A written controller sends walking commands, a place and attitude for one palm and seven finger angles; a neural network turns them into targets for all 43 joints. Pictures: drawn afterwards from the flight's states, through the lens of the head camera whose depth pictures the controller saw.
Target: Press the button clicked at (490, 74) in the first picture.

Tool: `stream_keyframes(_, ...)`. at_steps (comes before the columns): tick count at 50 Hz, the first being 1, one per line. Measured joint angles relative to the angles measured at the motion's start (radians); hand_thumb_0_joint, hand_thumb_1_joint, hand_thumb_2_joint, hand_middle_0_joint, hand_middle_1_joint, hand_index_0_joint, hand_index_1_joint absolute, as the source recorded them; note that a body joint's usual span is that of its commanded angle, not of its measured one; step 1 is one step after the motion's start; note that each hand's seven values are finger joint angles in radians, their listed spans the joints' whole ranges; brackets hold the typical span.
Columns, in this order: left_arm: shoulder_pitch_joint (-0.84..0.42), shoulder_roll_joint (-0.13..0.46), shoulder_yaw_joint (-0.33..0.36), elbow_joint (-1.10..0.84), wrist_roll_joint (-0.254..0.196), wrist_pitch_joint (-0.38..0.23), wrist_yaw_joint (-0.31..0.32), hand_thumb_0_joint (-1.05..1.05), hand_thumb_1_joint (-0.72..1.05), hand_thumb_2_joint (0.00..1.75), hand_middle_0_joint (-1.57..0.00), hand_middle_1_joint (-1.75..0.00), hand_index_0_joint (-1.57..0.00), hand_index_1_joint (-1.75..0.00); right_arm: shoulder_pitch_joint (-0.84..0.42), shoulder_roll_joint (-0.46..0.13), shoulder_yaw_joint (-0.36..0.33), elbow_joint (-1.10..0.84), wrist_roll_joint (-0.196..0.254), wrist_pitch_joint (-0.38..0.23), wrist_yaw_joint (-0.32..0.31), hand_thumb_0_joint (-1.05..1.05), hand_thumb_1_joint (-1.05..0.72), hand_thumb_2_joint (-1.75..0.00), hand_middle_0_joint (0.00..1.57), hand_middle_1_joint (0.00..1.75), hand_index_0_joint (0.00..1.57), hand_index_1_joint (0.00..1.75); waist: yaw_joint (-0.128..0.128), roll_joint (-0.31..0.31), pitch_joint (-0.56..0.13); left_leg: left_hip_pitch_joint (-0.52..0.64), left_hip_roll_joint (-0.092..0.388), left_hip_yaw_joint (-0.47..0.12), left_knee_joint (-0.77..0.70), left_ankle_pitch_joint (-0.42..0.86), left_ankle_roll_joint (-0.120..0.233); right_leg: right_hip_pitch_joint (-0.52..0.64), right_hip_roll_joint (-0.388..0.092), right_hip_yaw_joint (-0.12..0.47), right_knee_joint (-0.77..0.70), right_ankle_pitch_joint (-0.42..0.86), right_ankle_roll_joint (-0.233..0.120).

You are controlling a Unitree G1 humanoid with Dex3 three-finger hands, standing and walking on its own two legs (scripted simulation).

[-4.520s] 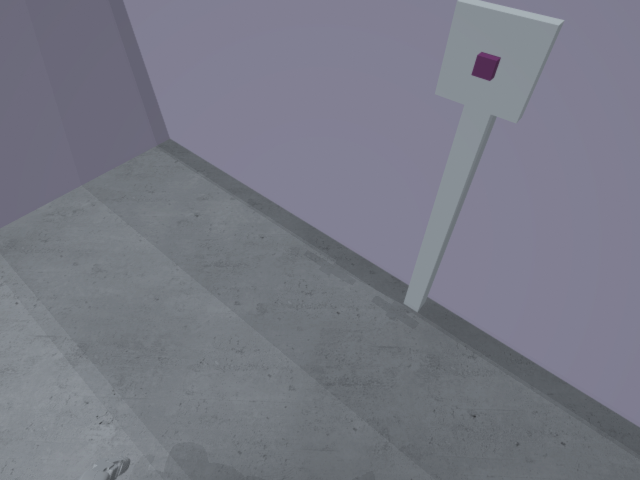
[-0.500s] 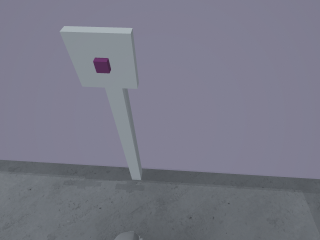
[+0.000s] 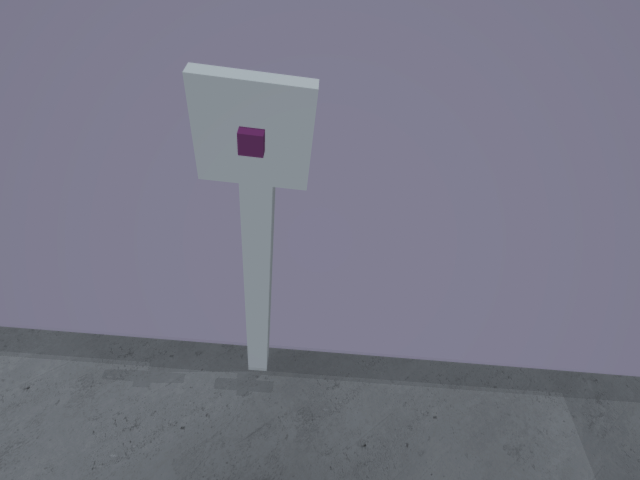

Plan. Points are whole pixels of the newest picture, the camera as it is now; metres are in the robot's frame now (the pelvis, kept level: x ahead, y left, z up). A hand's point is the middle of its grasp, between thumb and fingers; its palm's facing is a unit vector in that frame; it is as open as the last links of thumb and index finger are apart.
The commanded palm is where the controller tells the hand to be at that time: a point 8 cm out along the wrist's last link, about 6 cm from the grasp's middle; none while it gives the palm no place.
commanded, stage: come to a stop and stand still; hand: left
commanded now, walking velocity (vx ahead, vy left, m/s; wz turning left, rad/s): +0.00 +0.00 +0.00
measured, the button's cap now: (251, 141) +0.54 +0.15 +0.13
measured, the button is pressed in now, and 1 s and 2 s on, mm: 0 0 0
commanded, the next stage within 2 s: look again from close up in 1.10 s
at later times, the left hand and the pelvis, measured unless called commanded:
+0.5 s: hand out of the picture -0.09 +0.09 -0.18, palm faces +0.05 -0.99 -0.17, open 7.4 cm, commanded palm none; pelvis -0.06 -0.05 -0.01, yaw +1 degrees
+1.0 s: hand out of the picture -0.11 +0.12 -0.18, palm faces +0.05 -0.98 -0.17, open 7.4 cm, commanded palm none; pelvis -0.08 -0.03 +0.00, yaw +0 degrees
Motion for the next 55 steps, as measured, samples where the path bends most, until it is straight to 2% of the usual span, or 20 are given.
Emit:
stream_keyframes(5,0.008,-0.019,-0.021,0.027,-0.003,-0.001,0.002,0.01,0.91,0.9,-0.2,-0.29,-0.19,-0.3,0.049,-0.016,-0.008,0.056,-0.003,0.016,0.011,0.0,-0.92,-0.89,0.2,0.3,0.2,0.3,-0.02,0.015,-0.013,0.008,-0.004,0.004,-0.04,0.04,-0.005,0.077,-0.021,-0.048,-0.178,-0.064,-0.021)
stream_keyframes(9,0.007,-0.053,-0.04,0.033,-0.01,-0.013,0.007,0.01,0.91,0.9,-0.19,-0.29,-0.19,-0.3,0.085,-0.026,-0.017,0.1,-0.009,0.033,0.024,0.0,-0.91,-0.89,0.2,0.3,0.2,0.3,-0.031,0.033,-0.023,0.011,-0.016,0.008,-0.075,0.078,-0.015,0.143,-0.01,-0.105,-0.352,-0.109,-0.054)
stream_keyframes(12,0.024,-0.079,-0.052,0.032,-0.011,-0.037,0.013,0.01,0.91,0.9,-0.2,-0.29,-0.19,-0.3,0.109,-0.026,-0.023,0.124,-0.007,0.041,0.029,0.0,-0.91,-0.89,0.2,0.3,0.2,0.3,-0.027,0.027,-0.033,0.0,-0.039,0.025,-0.072,0.082,-0.039,0.223,-0.002,-0.131,-0.58,-0.033,-0.079)
stream_keyframes(13,0.026,-0.092,-0.055,0.039,-0.008,-0.042,0.017,0.01,0.91,0.9,-0.2,-0.29,-0.19,-0.3,0.115,-0.027,-0.026,0.131,-0.002,0.043,0.029,0.0,-0.91,-0.89,0.2,0.3,0.2,0.3,-0.025,0.033,-0.031,-0.014,-0.042,0.025,-0.041,0.044,-0.057,0.229,-0.003,-0.128,-0.612,0.047,-0.088)
stream_keyframes(14,0.029,-0.106,-0.06,0.046,-0.006,-0.043,0.02,0.01,0.91,0.9,-0.2,-0.29,-0.19,-0.3,0.124,-0.029,-0.027,0.137,0.0,0.048,0.029,0.0,-0.91,-0.89,0.2,0.3,0.2,0.3,-0.025,0.046,-0.032,-0.03,-0.041,0.011,0.006,-0.034,-0.076,0.231,-0.001,-0.133,-0.615,0.085,-0.094)
stream_keyframes(16,0.042,-0.127,-0.067,0.057,-0.007,-0.043,0.025,0.01,0.9,0.9,-0.2,-0.3,-0.19,-0.3,0.146,-0.025,-0.025,0.147,-0.001,0.064,0.032,0.0,-0.91,-0.89,0.2,0.3,0.2,0.3,-0.012,0.059,-0.048,-0.071,-0.04,-0.036,0.157,-0.155,-0.091,0.232,0.004,-0.133,-0.627,0.099,-0.103)
stream_keyframes(19,0.043,-0.15,-0.078,0.073,-0.012,-0.051,0.027,0.01,0.9,0.9,-0.2,-0.3,-0.19,-0.3,0.166,-0.011,-0.021,0.147,-0.001,0.066,0.037,0.0,-0.91,-0.89,0.2,0.3,0.2,0.3,-0.016,0.071,-0.054,-0.11,-0.019,-0.086,0.368,-0.187,-0.098,0.232,0.018,-0.134,-0.657,0.117,-0.109)
stream_keyframes(21,0.031,-0.167,-0.084,0.077,-0.015,-0.062,0.024,0.01,0.9,0.9,-0.2,-0.3,-0.2,-0.3,0.177,-0.002,-0.018,0.146,-0.001,0.058,0.035,0.0,-0.91,-0.89,0.2,0.3,0.2,0.3,-0.028,0.085,-0.046,-0.102,0.007,-0.103,0.418,-0.189,-0.105,0.223,0.032,-0.149,-0.661,0.125,-0.114)
stream_keyframes(25,0.003,-0.186,-0.088,0.085,-0.005,-0.073,0.029,0.02,0.92,0.9,-0.2,-0.3,-0.2,-0.3,0.18,0.02,-0.008,0.162,-0.003,0.052,0.024,0.0,-0.91,-0.89,0.2,0.3,0.2,0.3,-0.022,0.096,-0.025,-0.025,0.045,-0.113,0.35,-0.239,-0.11,0.184,0.054,-0.168,-0.638,0.123,-0.125)
stream_keyframes(28,0.0,-0.183,-0.082,0.098,-0.013,-0.081,0.025,0.03,0.93,0.9,-0.2,-0.3,-0.2,-0.3,0.176,0.032,0.004,0.172,-0.003,0.034,0.014,0.0,-0.91,-0.89,0.2,0.3,0.2,0.3,-0.015,0.097,-0.013,0.066,0.056,-0.118,0.185,-0.196,-0.108,0.151,0.065,-0.182,-0.604,0.111,-0.125)
stream_keyframes(30,-0.009,-0.172,-0.079,0.109,-0.021,-0.083,0.023,0.03,0.93,0.9,-0.2,-0.3,-0.2,-0.3,0.161,0.047,0.013,0.188,-0.001,0.019,0.005,0.0,-0.91,-0.89,0.2,0.3,0.2,0.3,-0.009,0.073,0.001,0.096,0.047,-0.115,0.119,-0.218,-0.133,0.141,0.053,-0.185,-0.588,0.105,-0.119)
stream_keyframes(32,-0.01,-0.163,-0.079,0.114,-0.025,-0.085,0.022,0.03,0.93,0.9,-0.2,-0.3,-0.2,-0.3,0.145,0.058,0.021,0.194,0.0,0.008,0.001,0.0,-0.91,-0.89,0.2,0.3,0.2,0.3,0.006,0.046,0.012,0.114,0.035,-0.101,0.091,-0.196,-0.136,0.147,0.042,-0.172,-0.596,0.115,-0.114)
stream_keyframes(35,-0.01,-0.156,-0.081,0.121,-0.027,-0.083,0.019,0.02,0.92,0.9,-0.2,-0.3,-0.2,-0.3,0.122,0.061,0.027,0.189,0.003,0.0,-0.002,0.0,-0.91,-0.89,0.2,0.3,0.2,0.3,0.014,0.033,0.019,0.135,0.026,-0.088,0.064,-0.174,-0.13,0.158,0.035,-0.159,-0.608,0.127,-0.108)
stream_keyframes(43,-0.014,-0.145,-0.085,0.116,-0.021,-0.083,0.016,0.01,0.91,0.9,-0.2,-0.3,-0.2,-0.3,0.081,0.034,0.027,0.17,0.001,0.001,-0.001,0.01,-0.92,-0.89,0.2,0.3,0.2,0.3,0.016,0.038,0.018,0.156,0.008,-0.075,0.035,-0.154,-0.114,0.17,0.02,-0.146,-0.624,0.144,-0.095)
stream_keyframes(55,-0.036,-0.121,-0.085,0.096,-0.02,-0.088,0.016,0.01,0.9,0.9,-0.2,-0.3,-0.19,-0.3,0.09,0.016,0.032,0.157,0.003,-0.007,0.009,0.0,-0.91,-0.89,0.2,0.3,0.2,0.3,0.008,0.04,0.023,0.16,-0.009,-0.062,0.017,-0.14,-0.099,0.164,0.004,-0.133,-0.627,0.156,-0.082)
